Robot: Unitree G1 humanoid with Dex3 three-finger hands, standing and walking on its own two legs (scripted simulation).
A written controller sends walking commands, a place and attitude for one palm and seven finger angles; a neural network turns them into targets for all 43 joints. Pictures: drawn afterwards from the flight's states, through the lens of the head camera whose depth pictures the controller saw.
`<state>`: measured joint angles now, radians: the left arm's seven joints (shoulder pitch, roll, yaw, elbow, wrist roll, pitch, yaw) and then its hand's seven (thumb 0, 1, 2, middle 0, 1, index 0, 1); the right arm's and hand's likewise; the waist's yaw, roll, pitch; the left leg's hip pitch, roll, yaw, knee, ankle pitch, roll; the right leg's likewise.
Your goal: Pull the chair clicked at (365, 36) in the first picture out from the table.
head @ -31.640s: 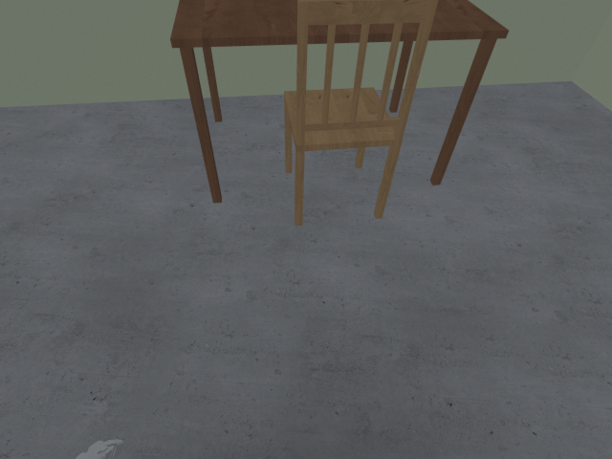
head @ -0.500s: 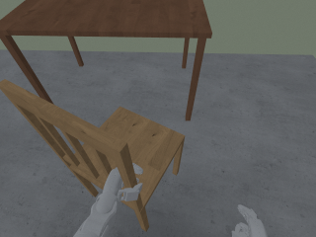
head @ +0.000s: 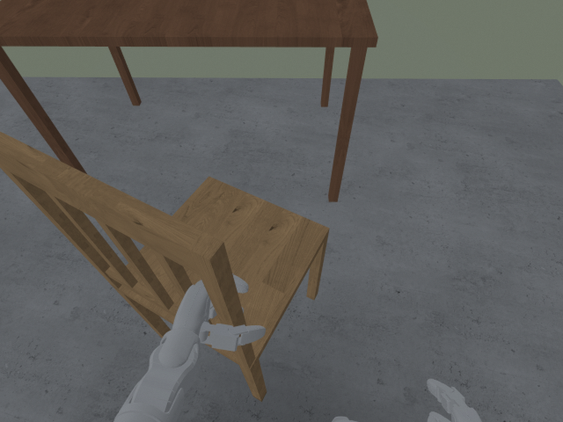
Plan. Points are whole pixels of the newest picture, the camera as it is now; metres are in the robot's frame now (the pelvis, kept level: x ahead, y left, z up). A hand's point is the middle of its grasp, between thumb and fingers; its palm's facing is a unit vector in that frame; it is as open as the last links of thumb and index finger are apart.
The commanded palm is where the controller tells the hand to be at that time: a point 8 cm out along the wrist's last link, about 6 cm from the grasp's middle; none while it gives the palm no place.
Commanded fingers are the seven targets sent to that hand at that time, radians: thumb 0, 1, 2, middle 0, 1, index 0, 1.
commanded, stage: open the thumb and straighten the fingers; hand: left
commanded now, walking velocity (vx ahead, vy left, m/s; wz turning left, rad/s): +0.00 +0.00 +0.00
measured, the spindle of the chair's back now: (141, 268) +0.38 +0.24 -0.06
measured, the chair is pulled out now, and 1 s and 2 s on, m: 0.54 0.54 0.54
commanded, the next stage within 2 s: draw the fingers out of the gap in 0.46 s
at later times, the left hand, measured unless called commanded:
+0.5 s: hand (232, 326) +0.27 +0.08 -0.05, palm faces -0.17 -0.98 -0.11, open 17.2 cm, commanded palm +0.26 +0.13 -0.03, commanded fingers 0.00 -0.55 0.20 0.00 0.00 0.00 0.00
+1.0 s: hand (218, 388) +0.19 +0.09 -0.05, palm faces -0.13 -0.99 -0.10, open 17.4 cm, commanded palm +0.18 +0.14 -0.04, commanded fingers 0.00 -0.55 0.20 0.00 0.00 0.00 0.00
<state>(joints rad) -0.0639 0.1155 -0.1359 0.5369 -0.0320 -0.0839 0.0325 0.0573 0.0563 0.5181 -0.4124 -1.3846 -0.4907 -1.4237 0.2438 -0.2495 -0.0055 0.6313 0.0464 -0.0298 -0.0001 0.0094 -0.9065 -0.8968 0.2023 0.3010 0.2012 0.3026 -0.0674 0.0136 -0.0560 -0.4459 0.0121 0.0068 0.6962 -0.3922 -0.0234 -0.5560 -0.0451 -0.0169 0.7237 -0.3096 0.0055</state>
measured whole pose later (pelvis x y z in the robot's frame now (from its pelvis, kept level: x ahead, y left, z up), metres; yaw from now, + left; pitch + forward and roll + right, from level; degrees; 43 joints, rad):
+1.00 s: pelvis +0.01 +0.00 -0.03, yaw +2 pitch +12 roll +0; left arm 0.47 0.15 -0.20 -0.07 0.00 0.09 0.00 -0.01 -0.54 0.20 -0.01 -0.01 -0.01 0.00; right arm 0.27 -0.24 0.02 0.44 0.03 -0.11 -0.04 0.01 -0.91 -0.90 0.20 0.30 0.20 0.30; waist -0.04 0.04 -0.14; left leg -0.62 0.01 -0.04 0.94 -0.52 -0.03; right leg -0.71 -0.06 -0.06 0.95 -0.44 0.00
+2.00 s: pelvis +0.00 +0.00 -0.04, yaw +2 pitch +10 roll -1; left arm 0.72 0.26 0.06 -0.49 -0.16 -0.18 -0.04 -0.01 -0.48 0.23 -0.01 -0.02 -0.01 -0.01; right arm 0.28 -0.19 0.01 0.47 0.06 -0.15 -0.09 0.01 -0.90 -0.90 0.20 0.30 0.20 0.30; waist 0.02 0.06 -0.15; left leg -0.63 0.02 -0.05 1.02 -0.55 -0.03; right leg -0.70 -0.04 -0.07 0.98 -0.45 0.00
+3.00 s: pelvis +0.02 +0.00 +0.02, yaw +1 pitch -4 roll +0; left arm 0.52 0.35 0.32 -0.43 -0.05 -0.11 0.15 0.02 0.88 0.89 -0.21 -0.30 -0.21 -0.30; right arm 0.22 -0.23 -0.01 0.66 0.02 -0.16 -0.07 0.01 -0.91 -0.90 0.20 0.30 0.20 0.30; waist 0.05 0.08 0.01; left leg -0.05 0.03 -0.01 0.44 -0.32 -0.03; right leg -0.15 -0.02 -0.05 0.47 -0.25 0.00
